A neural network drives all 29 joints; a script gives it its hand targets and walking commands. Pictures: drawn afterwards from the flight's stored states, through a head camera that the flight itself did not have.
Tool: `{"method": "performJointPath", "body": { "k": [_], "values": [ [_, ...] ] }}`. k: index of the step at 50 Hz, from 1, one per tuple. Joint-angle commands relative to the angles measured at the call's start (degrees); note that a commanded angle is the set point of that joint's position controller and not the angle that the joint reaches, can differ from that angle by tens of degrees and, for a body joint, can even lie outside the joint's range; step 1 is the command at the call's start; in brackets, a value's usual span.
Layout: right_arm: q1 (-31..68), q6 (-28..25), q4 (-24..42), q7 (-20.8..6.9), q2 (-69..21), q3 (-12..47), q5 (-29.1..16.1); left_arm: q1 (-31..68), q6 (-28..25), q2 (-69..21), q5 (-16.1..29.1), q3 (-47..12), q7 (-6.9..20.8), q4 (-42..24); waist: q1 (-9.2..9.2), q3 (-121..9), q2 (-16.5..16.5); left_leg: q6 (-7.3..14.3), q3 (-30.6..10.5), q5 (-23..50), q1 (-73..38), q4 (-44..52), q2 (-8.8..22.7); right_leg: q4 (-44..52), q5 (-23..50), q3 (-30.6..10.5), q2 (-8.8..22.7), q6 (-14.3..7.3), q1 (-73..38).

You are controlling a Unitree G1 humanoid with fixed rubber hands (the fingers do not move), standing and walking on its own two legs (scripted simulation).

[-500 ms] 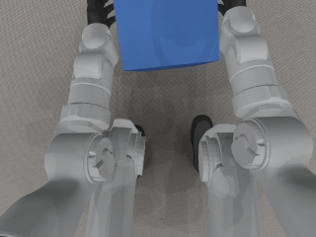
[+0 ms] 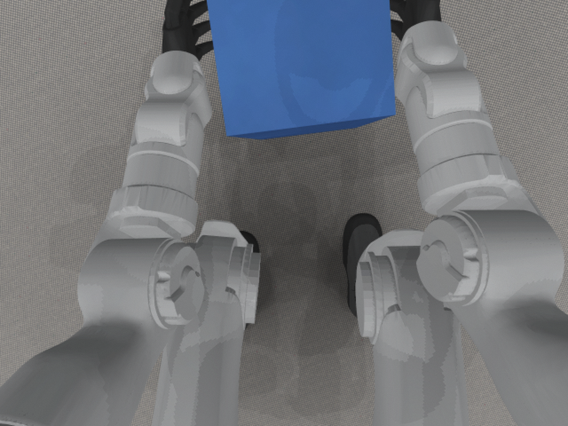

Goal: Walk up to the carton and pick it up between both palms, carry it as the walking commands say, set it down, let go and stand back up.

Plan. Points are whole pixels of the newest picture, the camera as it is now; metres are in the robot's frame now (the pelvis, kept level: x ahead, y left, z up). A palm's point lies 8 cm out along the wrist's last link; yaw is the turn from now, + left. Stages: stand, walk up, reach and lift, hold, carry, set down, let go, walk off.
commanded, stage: set down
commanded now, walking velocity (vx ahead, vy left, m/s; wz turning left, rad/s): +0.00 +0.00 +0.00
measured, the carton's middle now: (299, 46) +0.53 +0.01 -0.26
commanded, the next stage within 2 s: none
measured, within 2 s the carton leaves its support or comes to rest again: rests again in 0.34 s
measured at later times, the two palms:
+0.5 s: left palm (179, 55) +0.50 +0.15 -0.19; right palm (411, 32) +0.53 -0.11 -0.19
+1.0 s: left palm (178, 49) +0.51 +0.15 -0.19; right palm (412, 31) +0.53 -0.11 -0.19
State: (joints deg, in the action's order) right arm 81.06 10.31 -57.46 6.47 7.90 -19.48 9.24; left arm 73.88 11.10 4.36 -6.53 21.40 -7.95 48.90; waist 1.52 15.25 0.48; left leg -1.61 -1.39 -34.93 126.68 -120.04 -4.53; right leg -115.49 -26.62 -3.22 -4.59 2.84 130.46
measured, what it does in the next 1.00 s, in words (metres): stands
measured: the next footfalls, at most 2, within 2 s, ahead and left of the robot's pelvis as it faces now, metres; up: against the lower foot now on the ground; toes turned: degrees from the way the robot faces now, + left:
none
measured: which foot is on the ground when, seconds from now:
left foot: down 0.00-1.00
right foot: down 0.00-1.00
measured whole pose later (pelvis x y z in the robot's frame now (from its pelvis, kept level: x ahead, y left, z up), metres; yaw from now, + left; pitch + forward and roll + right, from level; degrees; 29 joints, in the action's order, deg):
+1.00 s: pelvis +0.00 +0.00 -0.01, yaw +0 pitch +41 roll +0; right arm 81.2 6.9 -61.6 5.2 9.1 -20.3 9.2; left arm 75.4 8.5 5.6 -7.1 21.4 -5.4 51.6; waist 1.5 15.9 -0.5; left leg -1.7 -1.4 -35.2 127.1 -121.5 -5.1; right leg -117.1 -27.2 -3.3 -4.5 2.9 130.7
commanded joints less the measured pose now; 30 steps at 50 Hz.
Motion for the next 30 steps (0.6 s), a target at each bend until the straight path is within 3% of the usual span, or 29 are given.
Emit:
{"method": "performJointPath", "body": {
  "k": [1, 2, 3, 4, 6, 7, 8, 10, 11, 13, 14, 15, 16, 17, 18, 20, 23, 24, 25, 26, 27, 28, 29, 30],
  "values": [
    [21.88, -3.31, 1.47, -14.0, -55.41, 19.1, -6.06, 35.33, -4.95, -48.09, 5.88, -23.93, 16.07, -3.18, -1.02, -63.82, -2.21, -0.02, 3.48, 19.58, -21.7, 6.89, -4.77, -1.49, 15.79, 6.19, -4.02, -1.76, -32.59],
    [20.64, -2.99, -1.57, -14.1, -55.1, 17.39, -5.65, 35.39, -4.92, -47.05, 5.24, -23.02, 15.88, -2.59, -0.27, -61.18, -2.06, -0.07, 3.43, 19.38, -20.97, 7.45, -4.96, -1.21, 15.53, 5.91, -4.5, -2.05, -32.32],
    [20.55, -3.6, -1.32, -14.1, -52.86, 16.72, -5.39, 34.71, -4.52, -47.26, 5.44, -23.95, 15.79, -1.04, -1.53, -58.59, 0.79, -0.51, 2.95, 18.88, -21.74, 7.97, -4.78, -1.09, 15.01, 5.77, -4.28, -2.49, -30.55],
    [21.59, -3.76, 0.03, -14.14, -54.5, 17.61, -5.43, 33.43, -4.69, -49.75, 4.9, -23.22, 15.81, -1.46, -0.7, -60.58, -1.28, -0.39, 2.97, 21.53, -22.35, 7.98, -5.3, -0.93, 16.66, 6.06, -4.33, -2.08, -30.91],
    [20.92, -3.71, -1.39, -14.18, -53.27, 16.84, -5.76, 32.91, -4.62, -47.07, 4.58, -23.07, 15.81, -0.63, -0.95, -58.87, -0.22, -0.14, 2.42, 19.78, -21.97, 8.43, -5.08, -1.29, 15.29, 6.42, -4.48, -2.49, -29.26],
    [22.17, -3.63, -0.96, -14.12, -53.63, 17.0, -5.53, 32.95, -4.95, -46.68, 4.11, -22.3, 15.71, -1.45, 0.24, -58.16, -0.86, -0.05, 2.95, 19.92, -20.45, 7.83, -5.1, -1.29, 15.93, 5.48, -4.3, -2.24, -29.29],
    [19.84, -3.84, -0.92, -14.25, -53.05, 15.93, -5.13, 34.51, -4.89, -47.07, 4.63, -23.21, 15.88, -1.51, -1.3, -59.03, 0.18, -0.39, 2.54, 21.04, -22.8, 7.8, -4.87, -1.49, 15.93, 6.46, -4.58, -2.28, -28.52],
    [21.94, -3.86, -1.04, -14.32, -52.86, 16.56, -5.45, 33.74, -4.89, -45.8, 4.15, -21.37, 15.69, -0.33, -0.45, -57.88, -2.12, 0.09, 2.72, 19.32, -20.46, 7.47, -5.09, -1.3, 14.99, 5.89, -4.2, -2.0, -29.05],
    [22.35, -3.98, -0.82, -14.28, -51.28, 15.92, -5.44, 33.83, -4.92, -45.59, 3.51, -21.29, 15.5, -0.06, 0.11, -57.25, 0.3, -0.37, 3.2, 19.07, -20.96, 7.83, -4.83, -1.14, 14.71, 5.56, -4.36, -2.05, -29.51],
    [20.32, -3.85, -2.43, -14.03, -50.45, 14.07, -4.11, 34.35, -4.39, -47.72, 4.75, -22.16, 15.9, 0.18, -3.14, -56.32, 0.64, -0.38, 2.62, 16.44, -19.79, 7.89, -5.29, -1.0, 12.78, 5.69, -4.21, -3.09, -28.79],
    [21.26, -3.38, -1.99, -14.34, -50.67, 14.77, -4.49, 32.68, -4.77, -45.26, 3.99, -20.68, 15.9, -0.46, -1.38, -56.1, -1.2, -0.25, 2.55, 18.65, -19.71, 8.19, -5.08, -1.64, 14.77, 6.16, -3.97, -2.05, -27.97],
    [19.96, -3.5, -3.71, -14.58, -52.04, 13.9, -4.22, 33.46, -4.87, -44.92, 3.84, -20.55, 15.73, -0.11, -0.81, -55.23, -1.33, -0.06, 2.24, 18.16, -19.93, 8.97, -5.2, -1.58, 14.03, 6.22, -4.1, -2.37, -27.52],
    [20.33, -3.65, -1.71, -14.32, -49.18, 14.08, -3.8, 32.66, -4.32, -45.39, 3.37, -20.2, 16.11, 1.32, -2.66, -54.92, -0.06, -0.23, 2.53, 17.57, -18.89, 7.86, -5.07, -1.06, 13.97, 5.77, -4.05, -2.21, -28.12],
    [20.73, -3.86, -2.65, -14.45, -50.13, 13.41, -3.94, 31.79, -4.03, -45.79, 3.02, -20.5, 15.86, 2.43, -0.56, -53.33, 2.62, -0.46, 3.04, 17.58, -20.11, 8.56, -4.97, -1.29, 13.32, 5.58, -3.89, -2.51, -28.06],
    [22.34, -3.94, -0.31, -14.56, -49.36, 14.7, -4.08, 30.91, -4.0, -46.25, 3.04, -19.95, 16.04, 2.75, -1.19, -54.14, 0.44, 0.01, 2.33, 18.0, -21.75, 8.28, -5.14, -1.05, 12.33, 6.22, -3.88, -2.2, -27.04],
    [23.05, -4.43, -1.62, -14.46, -48.34, 14.19, -4.31, 31.24, -4.3, -45.59, 2.45, -18.96, 15.82, 3.51, -0.32, -53.96, 0.81, -0.22, 2.99, 18.29, -20.32, 7.27, -5.19, -1.31, 12.87, 5.54, -3.96, -2.2, -27.37],
    [20.26, -4.14, -2.86, -14.29, -48.78, 13.78, -3.84, 34.1, -4.45, -45.75, 4.16, -20.41, 15.98, 1.39, -2.67, -54.54, 0.4, -0.48, 2.46, 17.99, -20.63, 7.5, -4.93, -1.38, 13.41, 5.91, -3.82, -2.47, -29.25],
    [22.16, -4.78, -1.43, -14.05, -47.75, 14.06, -4.5, 34.06, -4.75, -46.32, 4.21, -20.89, 15.62, 0.84, -1.77, -54.71, 2.24, -0.7, 2.81, 18.8, -19.78, 6.87, -5.0, -2.12, 14.44, 5.29, -3.95, -2.74, -27.97],
    [23.35, -4.82, -0.57, -14.21, -48.89, 15.61, -5.26, 33.79, -4.81, -46.1, 4.33, -20.88, 15.45, 0.49, -1.5, -56.3, -0.09, -0.08, 1.85, 18.7, -20.97, 7.31, -5.07, -2.67, 13.75, 6.12, -3.96, -2.27, -28.52],
    [22.81, -4.52, 0.15, -14.11, -49.43, 15.48, -5.35, 34.21, -4.9, -45.77, 3.84, -20.52, 15.79, -0.86, -1.29, -56.46, -0.31, -0.36, 2.44, 20.43, -20.79, 6.78, -4.97, -1.5, 16.03, 5.69, -4.09, -2.15, -28.94],
    [23.73, -4.73, -1.91, -14.36, -47.71, 13.69, -5.52, 34.55, -4.92, -43.92, 3.34, -19.63, 15.43, 0.4, -0.34, -53.8, 1.34, -0.45, 2.89, 17.73, -19.08, 7.34, -4.95, -1.92, 13.3, 5.78, -4.18, -2.38, -26.55],
    [23.08, -4.6, -1.63, -14.07, -47.3, 14.33, -5.18, 34.42, -5.07, -43.06, 3.88, -21.06, 15.24, 0.47, -1.91, -53.74, 1.26, -0.36, 1.93, 16.69, -21.15, 7.55, -4.59, -2.58, 11.69, 5.88, -3.6, -2.03, -26.65],
    [22.03, -4.33, -2.95, -14.1, -48.84, 14.45, -4.84, 34.33, -4.99, -42.63, 2.92, -19.64, 15.51, 0.04, 0.12, -54.19, -0.72, -0.35, 2.37, 17.09, -19.55, 7.68, -4.78, -1.95, 13.14, 5.83, -3.76, -2.28, -28.18],
    [23.52, -4.91, -1.1, -13.8, -45.98, 13.49, -4.17, 32.5, -4.3, -45.3, 3.21, -19.91, 15.64, 2.86, -2.13, -54.07, 0.51, -0.55, 1.98, 18.39, -21.08, 7.35, -4.91, -2.06, 13.11, 6.48, -3.88, -2.0, -27.38]
  ]
}}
